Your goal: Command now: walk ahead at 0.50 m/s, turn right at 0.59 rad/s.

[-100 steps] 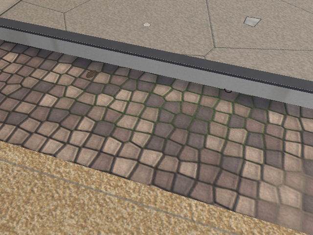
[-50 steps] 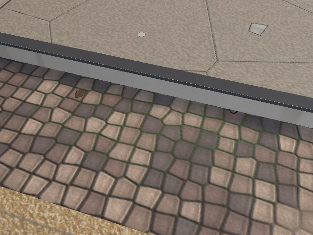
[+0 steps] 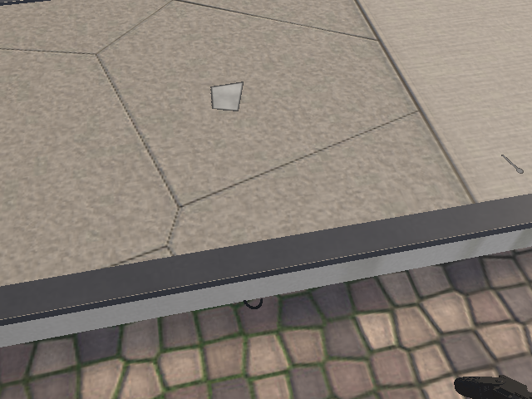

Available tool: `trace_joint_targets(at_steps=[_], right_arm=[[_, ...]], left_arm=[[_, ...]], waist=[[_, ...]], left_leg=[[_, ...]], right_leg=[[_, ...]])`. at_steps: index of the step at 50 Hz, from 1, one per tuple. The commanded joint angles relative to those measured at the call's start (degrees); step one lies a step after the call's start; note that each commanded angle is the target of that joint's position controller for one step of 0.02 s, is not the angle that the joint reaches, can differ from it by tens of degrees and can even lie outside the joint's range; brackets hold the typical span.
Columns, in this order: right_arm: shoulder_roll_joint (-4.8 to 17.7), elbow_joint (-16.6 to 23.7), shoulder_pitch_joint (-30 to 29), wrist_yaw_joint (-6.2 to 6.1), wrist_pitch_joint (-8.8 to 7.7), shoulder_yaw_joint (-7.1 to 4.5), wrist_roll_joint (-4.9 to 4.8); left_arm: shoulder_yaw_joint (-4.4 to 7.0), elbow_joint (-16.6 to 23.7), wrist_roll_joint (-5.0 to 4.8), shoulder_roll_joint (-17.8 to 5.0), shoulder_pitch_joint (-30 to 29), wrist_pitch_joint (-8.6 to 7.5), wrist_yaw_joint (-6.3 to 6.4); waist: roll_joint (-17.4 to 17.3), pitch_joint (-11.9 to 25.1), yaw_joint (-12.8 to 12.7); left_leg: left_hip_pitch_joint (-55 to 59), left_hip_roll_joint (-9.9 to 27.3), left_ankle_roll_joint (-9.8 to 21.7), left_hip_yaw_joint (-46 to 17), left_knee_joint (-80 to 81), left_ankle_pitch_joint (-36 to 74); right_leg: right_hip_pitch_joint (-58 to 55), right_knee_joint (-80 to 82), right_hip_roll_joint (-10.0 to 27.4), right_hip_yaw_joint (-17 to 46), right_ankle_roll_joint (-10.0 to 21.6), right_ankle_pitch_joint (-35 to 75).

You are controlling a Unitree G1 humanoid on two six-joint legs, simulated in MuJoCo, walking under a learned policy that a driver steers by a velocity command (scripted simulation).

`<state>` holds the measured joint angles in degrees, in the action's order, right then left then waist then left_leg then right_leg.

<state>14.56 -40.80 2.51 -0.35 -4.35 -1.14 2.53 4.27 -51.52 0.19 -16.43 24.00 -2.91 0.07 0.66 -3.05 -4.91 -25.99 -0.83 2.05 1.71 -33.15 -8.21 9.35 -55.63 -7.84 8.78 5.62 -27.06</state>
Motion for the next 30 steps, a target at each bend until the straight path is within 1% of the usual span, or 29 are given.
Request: trace_joint_targets(at_steps=[1, 2, 3, 4, 5, 6, 7, 9, 11, 14, 17, 19, 20, 21, 22, 23, 24, 25, 26, 27, 28, 29, 30], right_arm=[[5.43, 0.36, 10.08, -0.26, 0.21, -2.38, -0.54], [4.91, -0.22, 10.12, -0.27, 0.01, -2.12, -0.42], [4.86, -1.17, 11.04, -0.32, -0.34, -2.02, -0.65], [5.1, -1.98, 12.12, -0.08, -0.92, -2.09, -1.03], [5.24, -2.59, 13.31, 0.22, -1.59, -2.21, -1.45], [5.48, -3.05, 13.98, 0.43, -2.08, -2.36, -1.73], [5.68, -3.39, 14.45, 0.54, -2.36, -2.5, -1.81], [5.73, -4.12, 15.6, 0.58, -2.48, -2.61, -1.76], [5.71, -4.89, 16.77, 0.66, -2.38, -2.67, -1.56], [6.13, -6.0, 18.45, 0.82, -2.4, -2.74, -1.48], [7.62, -7.54, 21.15, 0.64, -2.07, -2.98, -1.56], [8.41, -9.03, 23.12, 0.42, -1.22, -3.02, -1.57], [9.08, -9.6, 23.57, 0.31, -0.76, -3.07, -1.5], [9.59, -10.15, 23.9, 0.2, -0.28, -3.03, -1.5], [9.49, -10.42, 23.85, 0.09, 0.25, -2.79, -1.8], [8.0, -9.65, 23.97, 0.05, 0.27, -2.12, -1.99], [2.23, -5.81, 26.24, 0.96, -0.16, -0.5, -3.58], [6.0, -5.67, 24.49, 0.83, 0.04, -1.85, -2.85], [7.35, -4.62, 18.64, 0.78, 0.32, -2.44, -2.32], [5.17, -4.85, 17.64, 1.06, 0.0, -1.74, -2.86], [4.37, -6.05, 18.65, 1.24, 0.37, -1.68, -2.74], [4.11, -7.15, 20.5, 1.38, 1.29, -1.77, -1.89], [3.45, -8.4, 22.35, 1.71, 2.09, -1.77, -1.3]], left_arm=[[0.49, 4.87, 1.07, -5.05, -1.21, -0.11, -0.64], [0.48, 5.24, 1.36, -4.33, -2.48, 0.35, -1.21], [0.44, 5.53, 1.88, -3.96, -2.71, 1.08, -1.82], [0.31, 5.79, 1.97, -3.45, -2.94, 1.72, -2.26], [0.17, 6.4, 1.93, -2.98, -3.86, 2.12, -2.65], [0.02, 7.24, 1.9, -2.63, -5.52, 2.39, -3.01], [-0.14, 8.04, 1.95, -2.37, -7.46, 2.53, -3.35], [-0.4, 9.72, 2.03, -2.1, -11.53, 2.52, -3.83], [-0.75, 11.32, 1.86, -1.66, -15.68, 2.29, -4.22], [-1.8, 13.18, 1.74, -0.02, -21.41, 1.68, -4.86], [-2.26, 14.26, 2.06, -0.09, -25.07, 1.4, -4.92], [-2.2, 14.54, 2.59, -0.77, -25.98, 1.2, -4.52], [-2.07, 14.32, 2.87, -1.09, -25.26, 0.98, -4.15], [-1.83, 13.34, 3.12, -1.48, -22.25, 0.58, -3.78], [-1.4, 10.83, 3.48, -1.98, -15.0, -0.13, -3.35], [-0.44, 7.79, 4.32, -4.37, -6.12, -0.69, -2.66], [1.26, 7.32, 5.14, -11.39, 0.86, -0.8, -1.62], [2.04, 6.56, 2.26, -13.12, 3.0, 0.03, -0.88], [1.75, 6.3, 1.15, -11.9, -1.07, 0.07, -0.62], [0.74, 6.17, 1.19, -8.02, -4.76, -0.4, -0.6], [-0.07, 6.07, 1.17, -5.28, -7.34, -0.82, -0.72], [-0.72, 5.86, 0.8, -3.38, -9.52, -1.22, -0.71], [-1.0, 5.77, 0.86, -2.58, -10.06, -1.71, -0.68]], waist=[[-1.7, 6.17, 5.65], [-3.56, 4.22, 5.11], [-5.83, 3.04, 4.48], [-6.61, 2.94, 4.16], [-6.6, 3.1, 4.02], [-6.54, 2.85, 3.94], [-6.33, 2.54, 4.06], [-5.99, 1.63, 4.47], [-5.72, 0.63, 5.11], [-5.62, -0.34, 6.31], [-5.8, -1.23, 7.32], [-5.96, -1.43, 7.5], [-6.29, -0.69, 6.92], [-6.61, 1.45, 5.4], [-5.52, 5.67, 2.03], [-3.57, 11.97, -1.12], [9.17, 21.94, -2.3], [9.6, 24.78, -2.19], [3.87, 16.27, -0.92], [2.63, 9.84, 1.3], [1.52, 6.19, 3.59], [2.87, 4.04, 5.7], [4.02, 4.02, 6.42]], left_leg=[[25.08, 20.77, 8.83, -28.08, 18.74, -12.68], [21.64, 18.28, 7.32, -21.94, 20.1, -7.62], [19.0, 16.61, 6.6, -17.23, 21.24, -2.95], [18.08, 16.11, 6.54, -14.22, 21.83, 1.6], [18.07, 16.22, 6.78, -12.2, 22.39, 5.23], [18.46, 16.44, 7.08, -10.16, 23.17, 7.47], [18.88, 16.59, 7.37, -8.31, 24.04, 8.29], [19.76, 16.37, 7.45, -4.46, 25.13, 10.01], [20.13, 15.31, 7.02, -0.38, 25.63, 11.82], [19.37, 13.91, 5.93, 4.45, 25.44, 14.4], [21.79, 15.27, 5.46, 5.81, 25.19, 16.17], [26.11, 16.63, 5.33, 6.1, 22.47, 22.07], [27.99, 16.88, 5.12, 6.71, 19.04, 30.27], [29.42, 16.83, 4.84, 7.46, 13.18, 39.15], [28.33, 15.51, 3.95, 9.41, 3.74, 42.46], [20.34, 13.73, 2.88, 9.95, -7.73, 32.56], [-1.13, 7.52, -0.05, 11.17, -29.15, 3.82], [-9.83, 1.27, -0.45, 3.95, -41.05, -22.7], [-13.84, 4.51, 0.36, -1.26, -42.27, -17.69], [-12.73, 5.99, 0.82, -2.16, -38.76, -13.78], [-9.59, 7.33, 0.93, -2.59, -34.42, -11.92], [-6.24, 7.63, 0.62, -2.93, -32.07, -10.78], [-3.37, 7.11, 0.37, -3.0, -31.51, -9.26]], right_leg=[[25.46, -15.46, 7.45, -2.42, -0.89, 6.69], [24.29, -13.39, 8.75, -3.0, -1.31, 7.85], [23.1, -12.32, 9.62, -3.57, -1.76, 8.25], [22.64, -12.08, 9.88, -4.16, -1.9, 8.71], [23.34, -11.73, 10.22, -4.47, -2.01, 9.42], [25.06, -11.28, 10.7, -4.65, -2.15, 10.71], [27.03, -10.72, 11.23, -4.81, -2.33, 12.39], [30.43, -8.29, 12.01, -5.37, -2.84, 16.22], [31.53, -2.98, 12.11, -6.61, -3.29, 20.47], [27.28, 8.71, 11.61, -9.03, -2.99, 26.45], [22.98, 17.14, 10.46, -11.84, -1.82, 24.1], [21.6, 20.82, 9.16, -13.03, -0.39, 19.17], [19.36, 22.44, 7.83, -13.9, 0.53, 15.99], [14.98, 24.62, 5.99, -14.58, 1.6, 14.26], [5.65, 29.42, 3.93, -15.26, 2.86, 16.6], [-8.81, 29.1, 7.07, -11.06, 4.31, 17.37], [-30.47, 28.83, 26.02, 13.58, 11.0, 16.9], [-31.0, 36.22, 32.45, 29.41, 13.89, 25.26], [-24.86, 36.05, 28.7, 18.74, 12.04, 29.98], [-16.34, 37.58, 26.32, 11.21, 9.93, 32.91], [-9.8, 40.06, 23.59, 5.87, 7.06, 33.41], [-4.48, 42.28, 21.5, 1.83, 5.08, 32.97], [-1.63, 44.03, 20.63, -0.6, 4.33, 32.42]])
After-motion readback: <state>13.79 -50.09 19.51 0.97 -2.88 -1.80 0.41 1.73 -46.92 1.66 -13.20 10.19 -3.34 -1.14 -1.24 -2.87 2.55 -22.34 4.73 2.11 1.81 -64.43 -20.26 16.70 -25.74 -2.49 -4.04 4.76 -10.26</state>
